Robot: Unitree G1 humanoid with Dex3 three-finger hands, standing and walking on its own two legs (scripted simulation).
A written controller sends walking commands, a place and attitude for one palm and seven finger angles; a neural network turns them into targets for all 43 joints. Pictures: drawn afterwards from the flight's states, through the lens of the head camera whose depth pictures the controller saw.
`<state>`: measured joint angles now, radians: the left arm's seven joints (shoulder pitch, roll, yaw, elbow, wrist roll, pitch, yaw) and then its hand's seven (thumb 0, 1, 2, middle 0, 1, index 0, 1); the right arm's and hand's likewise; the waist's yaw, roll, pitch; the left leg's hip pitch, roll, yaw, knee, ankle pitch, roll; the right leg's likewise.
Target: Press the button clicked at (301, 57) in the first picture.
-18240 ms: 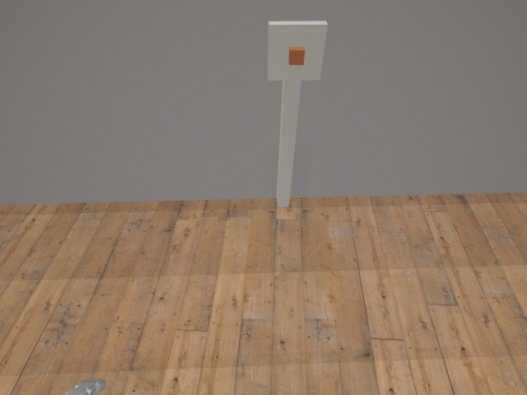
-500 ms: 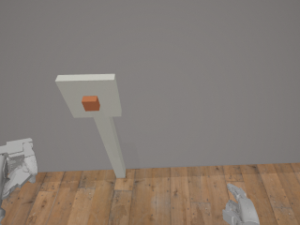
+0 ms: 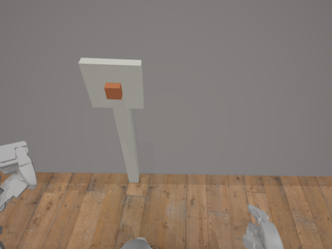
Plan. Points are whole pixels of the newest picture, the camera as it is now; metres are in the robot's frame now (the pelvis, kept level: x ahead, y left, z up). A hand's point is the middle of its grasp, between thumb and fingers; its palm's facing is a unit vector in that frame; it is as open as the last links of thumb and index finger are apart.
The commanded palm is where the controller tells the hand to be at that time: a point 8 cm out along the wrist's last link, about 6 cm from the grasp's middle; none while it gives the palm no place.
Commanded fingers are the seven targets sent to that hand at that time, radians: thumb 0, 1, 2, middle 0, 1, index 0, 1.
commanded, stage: step back with the hand held close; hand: left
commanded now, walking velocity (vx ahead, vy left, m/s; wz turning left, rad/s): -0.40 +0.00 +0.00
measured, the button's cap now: (113, 90) +0.55 +0.22 +0.04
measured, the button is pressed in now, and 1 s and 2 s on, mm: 0 0 0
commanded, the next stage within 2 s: stop stepping back and stand still in 0.44 s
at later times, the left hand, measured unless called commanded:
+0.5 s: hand (14, 206) +0.14 +0.23 +0.18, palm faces +0.27 -0.86 -0.42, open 3.1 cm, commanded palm +0.08 +0.28 +0.19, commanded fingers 0.00 0.90 0.90 -1.30 -1.50 -1.30 -1.50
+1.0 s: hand out of the picture +0.05 +0.26 +0.18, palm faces +0.40 -0.84 -0.38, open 3.1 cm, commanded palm -0.02 +0.30 +0.19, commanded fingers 0.00 0.90 0.90 -1.30 -1.50 -1.30 -1.50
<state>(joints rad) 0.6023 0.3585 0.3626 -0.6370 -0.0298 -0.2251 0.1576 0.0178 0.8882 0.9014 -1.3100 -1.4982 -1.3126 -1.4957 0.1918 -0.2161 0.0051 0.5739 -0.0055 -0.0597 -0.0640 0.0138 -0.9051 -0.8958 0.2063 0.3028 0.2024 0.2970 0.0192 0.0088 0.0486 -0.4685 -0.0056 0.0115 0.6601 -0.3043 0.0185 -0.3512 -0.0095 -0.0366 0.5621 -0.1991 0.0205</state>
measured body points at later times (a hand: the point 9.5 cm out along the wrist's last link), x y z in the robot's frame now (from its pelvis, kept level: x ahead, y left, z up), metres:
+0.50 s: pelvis -0.07 +0.01 +0.00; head -0.05 +0.04 +0.45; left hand +0.12 +0.28 +0.21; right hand +0.10 -0.23 -0.07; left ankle +0.04 +0.09 -0.73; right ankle -0.14 -0.12 -0.72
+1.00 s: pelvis -0.15 +0.02 +0.01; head -0.16 +0.04 +0.46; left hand +0.02 +0.30 +0.20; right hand -0.01 -0.23 -0.06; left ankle -0.13 +0.14 -0.72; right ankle -0.14 -0.09 -0.72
